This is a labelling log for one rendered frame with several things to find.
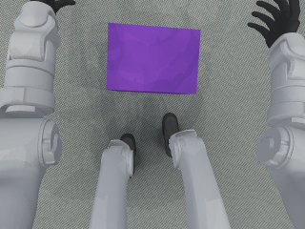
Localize robot right forearm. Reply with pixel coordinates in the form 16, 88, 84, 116
267, 32, 305, 131

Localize robot left forearm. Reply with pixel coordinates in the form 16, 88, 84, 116
0, 1, 61, 119

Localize robot right upper arm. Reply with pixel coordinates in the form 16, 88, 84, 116
255, 125, 305, 229

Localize robot right hand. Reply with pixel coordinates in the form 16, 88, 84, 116
247, 0, 300, 48

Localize robot left hand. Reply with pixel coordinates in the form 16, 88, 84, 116
31, 0, 76, 15

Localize carton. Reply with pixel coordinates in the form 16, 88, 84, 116
106, 22, 201, 94

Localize robot left upper arm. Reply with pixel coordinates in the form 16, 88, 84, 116
0, 118, 63, 229

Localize robot right shin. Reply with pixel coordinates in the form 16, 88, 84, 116
169, 130, 207, 155

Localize robot left thigh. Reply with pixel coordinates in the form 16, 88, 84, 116
89, 146, 133, 229

